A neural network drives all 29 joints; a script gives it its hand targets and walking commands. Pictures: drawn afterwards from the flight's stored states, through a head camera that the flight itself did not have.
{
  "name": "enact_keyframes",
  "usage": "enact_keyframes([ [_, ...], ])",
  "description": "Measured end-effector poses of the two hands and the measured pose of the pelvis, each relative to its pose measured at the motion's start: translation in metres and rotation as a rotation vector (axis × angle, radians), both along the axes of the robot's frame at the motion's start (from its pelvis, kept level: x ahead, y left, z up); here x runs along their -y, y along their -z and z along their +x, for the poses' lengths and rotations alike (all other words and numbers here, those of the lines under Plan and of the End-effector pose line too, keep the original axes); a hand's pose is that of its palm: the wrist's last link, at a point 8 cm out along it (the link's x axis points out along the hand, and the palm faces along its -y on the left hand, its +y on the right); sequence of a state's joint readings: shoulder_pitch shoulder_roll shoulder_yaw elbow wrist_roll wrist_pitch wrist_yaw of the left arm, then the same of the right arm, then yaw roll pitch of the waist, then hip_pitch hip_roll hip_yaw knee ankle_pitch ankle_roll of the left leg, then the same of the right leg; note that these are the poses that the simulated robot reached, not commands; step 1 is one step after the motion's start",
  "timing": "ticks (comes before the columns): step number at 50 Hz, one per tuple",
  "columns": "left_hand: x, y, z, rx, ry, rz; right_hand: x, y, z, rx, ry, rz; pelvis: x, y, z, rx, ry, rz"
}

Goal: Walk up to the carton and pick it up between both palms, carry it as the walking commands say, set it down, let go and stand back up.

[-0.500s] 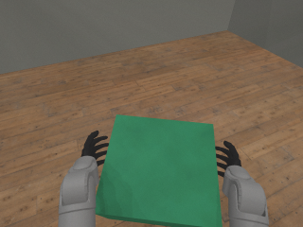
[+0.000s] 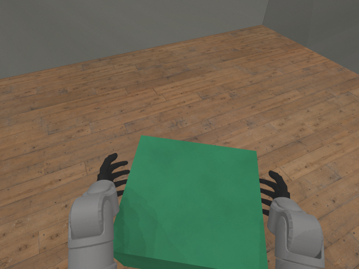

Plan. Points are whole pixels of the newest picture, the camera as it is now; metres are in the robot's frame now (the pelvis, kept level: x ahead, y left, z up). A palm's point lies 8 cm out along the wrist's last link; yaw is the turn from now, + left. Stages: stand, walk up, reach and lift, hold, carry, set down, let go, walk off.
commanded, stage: carry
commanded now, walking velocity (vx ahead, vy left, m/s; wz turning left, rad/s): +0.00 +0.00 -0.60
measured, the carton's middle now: (188, 209) +0.29 +0.01 -0.04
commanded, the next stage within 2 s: none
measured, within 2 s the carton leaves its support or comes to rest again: neither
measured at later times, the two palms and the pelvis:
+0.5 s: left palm (143, 184) +0.29 +0.11 +0.07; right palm (317, 230) +0.22 -0.24 +0.04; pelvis -0.02 -0.02 -0.01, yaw -9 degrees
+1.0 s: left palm (186, 183) +0.30 +0.02 +0.06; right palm out of the picture +0.15 -0.30 +0.04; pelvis -0.03 -0.03 -0.01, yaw -24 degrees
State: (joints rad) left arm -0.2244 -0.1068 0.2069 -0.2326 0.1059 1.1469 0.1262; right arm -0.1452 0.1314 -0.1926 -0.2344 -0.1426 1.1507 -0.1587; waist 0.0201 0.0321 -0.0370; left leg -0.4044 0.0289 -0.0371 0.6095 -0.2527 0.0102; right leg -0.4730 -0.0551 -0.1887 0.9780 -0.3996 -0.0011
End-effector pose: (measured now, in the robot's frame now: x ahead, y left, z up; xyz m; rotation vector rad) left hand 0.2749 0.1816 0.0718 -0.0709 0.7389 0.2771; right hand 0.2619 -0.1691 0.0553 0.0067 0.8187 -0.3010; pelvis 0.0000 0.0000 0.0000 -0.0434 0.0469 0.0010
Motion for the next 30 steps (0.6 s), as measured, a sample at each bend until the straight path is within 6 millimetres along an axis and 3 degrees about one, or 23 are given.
enact_keyframes([
  [8, 0.053, -0.004, 0.025, 0.021, 0.08, 0.042, 0.049, 0.013, -0.005, 0.018, 0.089, 0.037, 0.025, 0.011, -0.002, -0.041, 0.087, 0.045],
  [13, 0.075, -0.002, 0.023, -0.002, 0.105, 0.051, 0.069, 0.018, -0.016, -0.006, 0.112, 0.047, 0.035, 0.008, -0.008, -0.022, 0.112, 0.059],
  [22, 0.078, 0.002, 0.017, -0.002, 0.14, 0.042, 0.072, 0.016, -0.033, -0.003, 0.145, 0.04, 0.029, 0.007, -0.019, 0.0, 0.142, 0.066],
  [30, 0.072, 0.004, 0.017, 0.004, 0.191, -0.015, 0.063, -0.001, -0.051, 0.008, 0.221, 0.004, 0.011, 0.003, -0.022, 0.024, 0.209, 0.031],
])
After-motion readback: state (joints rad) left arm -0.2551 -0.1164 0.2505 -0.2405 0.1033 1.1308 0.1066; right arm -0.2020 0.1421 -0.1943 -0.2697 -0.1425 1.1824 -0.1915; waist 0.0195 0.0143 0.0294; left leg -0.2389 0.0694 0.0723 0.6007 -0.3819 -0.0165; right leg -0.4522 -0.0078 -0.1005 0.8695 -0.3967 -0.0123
